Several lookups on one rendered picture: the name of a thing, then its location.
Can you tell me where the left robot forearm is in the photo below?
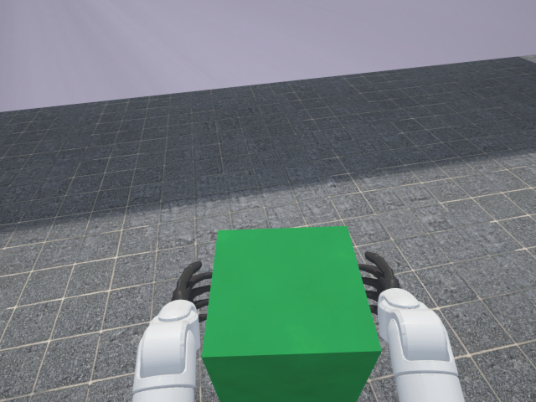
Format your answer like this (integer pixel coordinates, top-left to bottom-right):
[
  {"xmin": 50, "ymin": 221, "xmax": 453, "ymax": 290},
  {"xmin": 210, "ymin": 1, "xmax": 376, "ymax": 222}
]
[{"xmin": 132, "ymin": 300, "xmax": 200, "ymax": 402}]

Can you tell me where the carton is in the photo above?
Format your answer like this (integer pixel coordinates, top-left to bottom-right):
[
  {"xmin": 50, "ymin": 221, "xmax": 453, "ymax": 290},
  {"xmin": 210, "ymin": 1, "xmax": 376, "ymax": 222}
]
[{"xmin": 202, "ymin": 226, "xmax": 382, "ymax": 402}]

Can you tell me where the robot right hand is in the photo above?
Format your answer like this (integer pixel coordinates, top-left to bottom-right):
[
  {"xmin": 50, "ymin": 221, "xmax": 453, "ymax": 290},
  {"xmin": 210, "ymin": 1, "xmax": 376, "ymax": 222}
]
[{"xmin": 358, "ymin": 251, "xmax": 401, "ymax": 315}]

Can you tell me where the robot left hand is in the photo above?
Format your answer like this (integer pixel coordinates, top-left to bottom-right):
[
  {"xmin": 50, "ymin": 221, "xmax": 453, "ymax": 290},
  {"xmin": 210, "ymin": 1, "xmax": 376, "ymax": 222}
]
[{"xmin": 171, "ymin": 260, "xmax": 213, "ymax": 322}]

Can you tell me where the right robot forearm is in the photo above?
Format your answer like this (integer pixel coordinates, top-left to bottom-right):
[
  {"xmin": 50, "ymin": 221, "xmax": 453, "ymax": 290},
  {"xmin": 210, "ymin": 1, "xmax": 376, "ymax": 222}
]
[{"xmin": 378, "ymin": 288, "xmax": 465, "ymax": 402}]

